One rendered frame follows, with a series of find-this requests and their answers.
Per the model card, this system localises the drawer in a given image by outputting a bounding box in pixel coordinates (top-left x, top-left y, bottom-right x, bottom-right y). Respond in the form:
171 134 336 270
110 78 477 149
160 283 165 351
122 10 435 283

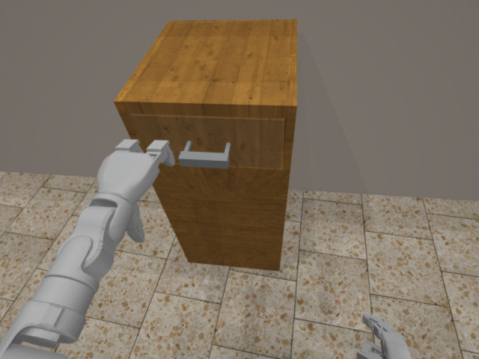
130 114 284 168

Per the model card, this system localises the cabinet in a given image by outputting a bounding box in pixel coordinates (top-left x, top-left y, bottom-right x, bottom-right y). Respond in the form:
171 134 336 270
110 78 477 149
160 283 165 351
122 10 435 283
113 19 297 271

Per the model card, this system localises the right robot hand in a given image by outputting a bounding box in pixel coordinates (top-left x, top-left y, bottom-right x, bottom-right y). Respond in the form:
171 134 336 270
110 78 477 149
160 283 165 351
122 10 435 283
356 313 413 359

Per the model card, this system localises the handle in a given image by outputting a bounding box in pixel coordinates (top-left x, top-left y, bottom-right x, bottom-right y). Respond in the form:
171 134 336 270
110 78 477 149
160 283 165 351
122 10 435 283
178 141 231 169

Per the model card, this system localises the robot left upper arm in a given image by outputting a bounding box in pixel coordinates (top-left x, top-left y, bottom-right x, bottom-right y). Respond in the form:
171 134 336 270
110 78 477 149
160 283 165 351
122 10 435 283
1 343 68 359

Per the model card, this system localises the left robot hand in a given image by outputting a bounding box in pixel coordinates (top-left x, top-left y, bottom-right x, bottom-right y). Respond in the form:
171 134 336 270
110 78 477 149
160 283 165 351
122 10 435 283
97 139 175 242

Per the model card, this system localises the left robot forearm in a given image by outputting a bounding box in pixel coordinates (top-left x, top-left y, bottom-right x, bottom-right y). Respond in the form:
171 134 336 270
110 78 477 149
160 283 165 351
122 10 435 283
0 193 134 359

